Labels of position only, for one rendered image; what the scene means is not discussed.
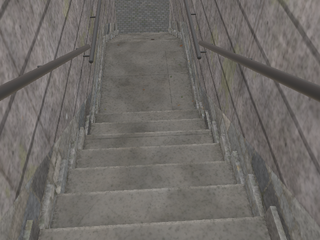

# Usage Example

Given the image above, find stairs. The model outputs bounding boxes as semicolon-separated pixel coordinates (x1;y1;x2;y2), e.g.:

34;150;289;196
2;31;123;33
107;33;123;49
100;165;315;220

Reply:
38;109;271;240
108;32;180;42

